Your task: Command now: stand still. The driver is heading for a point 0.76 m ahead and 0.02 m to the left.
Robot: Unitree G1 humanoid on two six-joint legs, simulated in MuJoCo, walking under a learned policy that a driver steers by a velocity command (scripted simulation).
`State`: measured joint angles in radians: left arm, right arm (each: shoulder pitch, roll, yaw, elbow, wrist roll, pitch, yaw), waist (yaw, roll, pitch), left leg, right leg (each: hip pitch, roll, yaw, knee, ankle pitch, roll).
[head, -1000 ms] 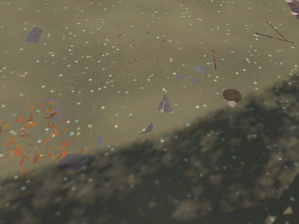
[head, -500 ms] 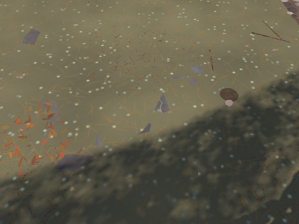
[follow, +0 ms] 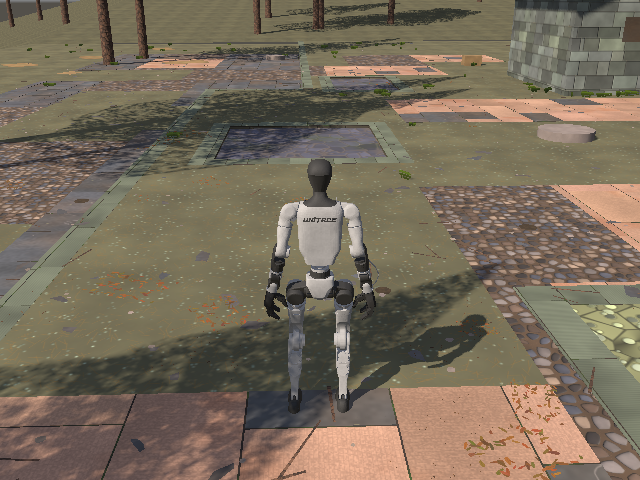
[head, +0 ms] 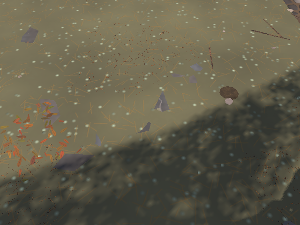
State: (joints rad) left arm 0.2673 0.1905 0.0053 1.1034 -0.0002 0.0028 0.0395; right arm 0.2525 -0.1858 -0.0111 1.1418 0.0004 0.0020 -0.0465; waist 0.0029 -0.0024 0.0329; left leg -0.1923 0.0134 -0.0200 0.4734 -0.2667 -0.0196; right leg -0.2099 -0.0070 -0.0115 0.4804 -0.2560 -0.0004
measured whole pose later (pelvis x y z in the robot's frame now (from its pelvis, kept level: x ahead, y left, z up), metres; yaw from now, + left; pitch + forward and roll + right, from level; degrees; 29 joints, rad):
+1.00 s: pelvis +0.07 +0.03 -0.01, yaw +0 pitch +1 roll +0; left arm 0.38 0.22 0.05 1.07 -0.04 -0.06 0.02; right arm 0.40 -0.17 -0.04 1.08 0.01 -0.11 -0.01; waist -0.02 -0.04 -0.03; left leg -0.19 -0.02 0.05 0.55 -0.37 0.05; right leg -0.34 -0.02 0.03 0.92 -0.44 -0.04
